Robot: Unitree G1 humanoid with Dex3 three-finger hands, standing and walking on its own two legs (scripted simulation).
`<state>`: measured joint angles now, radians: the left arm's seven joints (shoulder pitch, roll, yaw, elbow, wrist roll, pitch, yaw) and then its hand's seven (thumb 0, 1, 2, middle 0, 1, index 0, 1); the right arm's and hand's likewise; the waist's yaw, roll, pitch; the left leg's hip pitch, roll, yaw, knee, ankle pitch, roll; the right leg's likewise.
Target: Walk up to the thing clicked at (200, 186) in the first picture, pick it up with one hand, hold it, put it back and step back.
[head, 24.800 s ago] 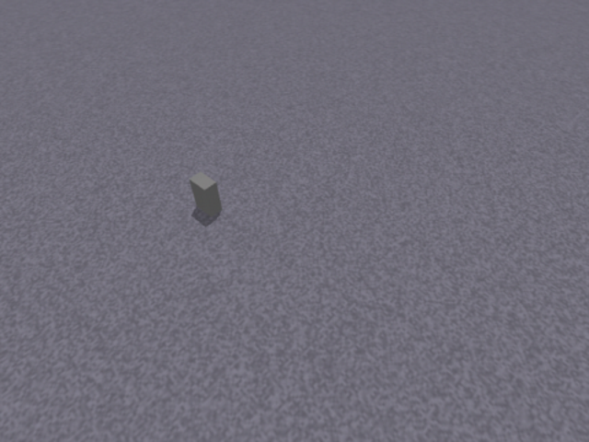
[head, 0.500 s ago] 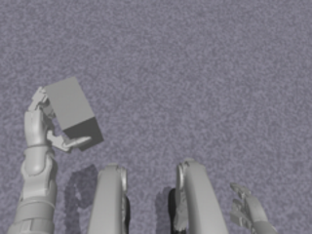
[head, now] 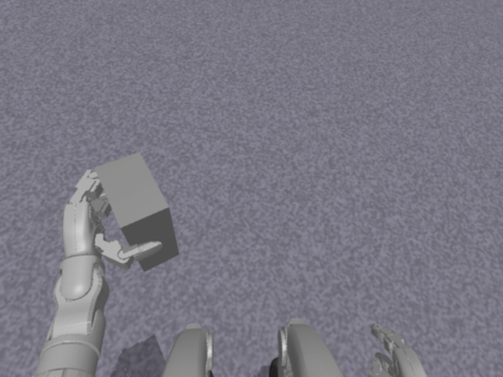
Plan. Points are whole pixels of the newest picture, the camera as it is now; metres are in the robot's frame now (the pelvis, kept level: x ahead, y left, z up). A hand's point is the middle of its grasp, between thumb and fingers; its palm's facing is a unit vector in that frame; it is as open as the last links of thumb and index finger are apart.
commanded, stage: lift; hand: left
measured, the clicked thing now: (142, 216) +0.38 +0.17 -0.02
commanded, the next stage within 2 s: hold in 1.14 s
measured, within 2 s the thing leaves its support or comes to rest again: neither
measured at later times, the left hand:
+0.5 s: hand (126, 194) +0.37 +0.17 +0.07, palm faces +0.17 -0.98 -0.07, open 13.4 cm
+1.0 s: hand (130, 183) +0.37 +0.16 +0.10, palm faces +0.17 -0.98 -0.04, open 13.4 cm
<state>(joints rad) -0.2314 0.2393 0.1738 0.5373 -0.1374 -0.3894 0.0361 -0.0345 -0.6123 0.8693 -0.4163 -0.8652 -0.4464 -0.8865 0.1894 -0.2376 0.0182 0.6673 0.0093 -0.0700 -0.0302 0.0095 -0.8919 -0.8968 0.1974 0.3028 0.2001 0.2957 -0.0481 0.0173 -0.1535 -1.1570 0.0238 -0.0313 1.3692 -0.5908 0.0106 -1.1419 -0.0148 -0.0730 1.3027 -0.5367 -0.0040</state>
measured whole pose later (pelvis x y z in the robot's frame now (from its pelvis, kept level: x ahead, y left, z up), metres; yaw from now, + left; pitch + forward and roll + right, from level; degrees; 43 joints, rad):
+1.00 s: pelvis +0.04 -0.02 +0.08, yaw +1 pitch +10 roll -1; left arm -0.18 0.19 0.14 0.57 -0.14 -0.38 0.03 -0.03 -0.61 0.88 -0.40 -0.89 -0.43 -0.92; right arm 0.23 -0.23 0.02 0.66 -0.01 0.00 -0.04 0.01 -0.91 -0.90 0.20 0.30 0.20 0.30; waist -0.04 0.01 -0.05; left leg -0.64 0.03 -0.02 0.92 -0.46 -0.01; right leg -0.64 0.00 -0.07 0.88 -0.42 -0.02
